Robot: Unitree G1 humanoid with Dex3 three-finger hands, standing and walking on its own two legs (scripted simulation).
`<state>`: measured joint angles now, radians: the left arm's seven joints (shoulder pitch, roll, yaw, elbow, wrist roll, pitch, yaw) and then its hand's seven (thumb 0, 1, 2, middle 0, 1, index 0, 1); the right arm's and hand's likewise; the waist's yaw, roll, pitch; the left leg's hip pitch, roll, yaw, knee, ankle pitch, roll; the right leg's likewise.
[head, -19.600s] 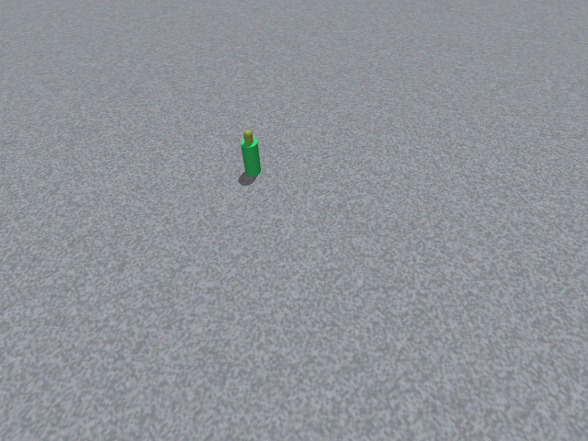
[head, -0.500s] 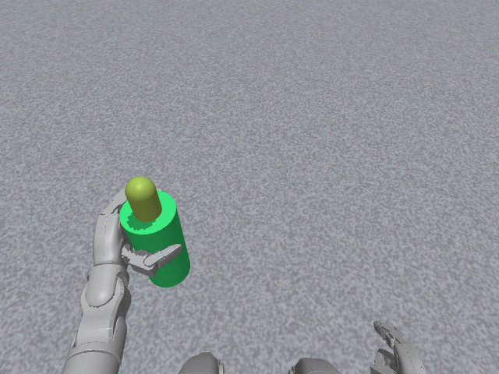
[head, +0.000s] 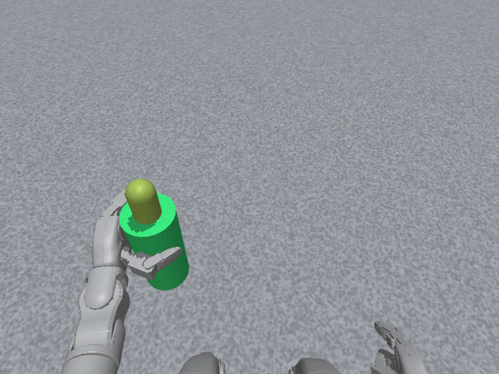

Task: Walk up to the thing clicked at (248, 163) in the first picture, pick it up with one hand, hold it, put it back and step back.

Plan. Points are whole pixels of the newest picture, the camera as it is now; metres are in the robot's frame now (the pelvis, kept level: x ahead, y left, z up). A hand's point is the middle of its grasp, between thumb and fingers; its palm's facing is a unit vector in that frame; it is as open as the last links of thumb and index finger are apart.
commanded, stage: hold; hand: left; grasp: from the side
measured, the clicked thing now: (155, 235) +0.32 +0.17 +0.03
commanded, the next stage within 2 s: crouch in 0.16 s
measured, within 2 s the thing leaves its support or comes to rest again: neither
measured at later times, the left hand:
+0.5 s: hand (156, 237) +0.32 +0.17 +0.02, palm faces +0.11 -0.99 -0.03, open 11.1 cm
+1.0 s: hand (174, 274) +0.34 +0.19 -0.22, palm faces +0.11 -0.99 -0.03, open 11.2 cm
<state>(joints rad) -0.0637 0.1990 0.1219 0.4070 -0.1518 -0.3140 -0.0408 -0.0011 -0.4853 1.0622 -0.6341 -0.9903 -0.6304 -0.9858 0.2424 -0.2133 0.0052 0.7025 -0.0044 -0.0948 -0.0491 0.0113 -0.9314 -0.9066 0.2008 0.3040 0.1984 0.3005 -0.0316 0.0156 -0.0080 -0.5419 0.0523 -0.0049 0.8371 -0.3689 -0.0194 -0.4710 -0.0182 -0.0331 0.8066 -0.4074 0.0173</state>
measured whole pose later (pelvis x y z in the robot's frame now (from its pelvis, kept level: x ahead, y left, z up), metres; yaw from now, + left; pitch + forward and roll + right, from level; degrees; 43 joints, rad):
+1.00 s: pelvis -0.04 +0.00 -0.18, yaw -3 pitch +29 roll -3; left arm -0.34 0.26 0.31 0.85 -0.16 -0.71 -0.13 0.00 -0.49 1.07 -0.65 -0.98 -0.64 -0.97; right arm 0.14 -0.25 -0.03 0.73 -0.07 -0.07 0.03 0.01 -0.92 -0.91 0.20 0.30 0.20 0.30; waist -0.08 0.01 -0.18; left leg -1.57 0.07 -0.06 1.67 -0.62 -0.03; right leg -1.49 0.00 -0.04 1.66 -0.67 0.01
